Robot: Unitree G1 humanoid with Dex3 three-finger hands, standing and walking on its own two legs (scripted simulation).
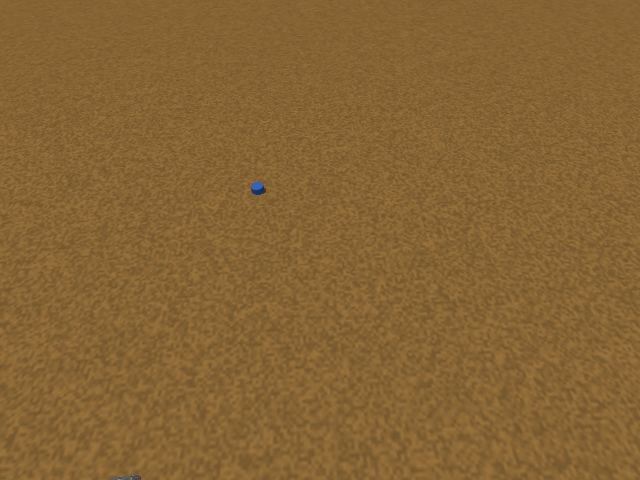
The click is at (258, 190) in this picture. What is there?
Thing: low tin
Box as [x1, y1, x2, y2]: [251, 181, 263, 194]
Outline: 257,181 251,184 251,190 253,193 256,194 262,192 263,190 262,183
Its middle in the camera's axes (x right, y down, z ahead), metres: -0.30 -0.22 +1.80
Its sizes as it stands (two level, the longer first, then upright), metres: 0.058 0.058 0.030
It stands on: the floor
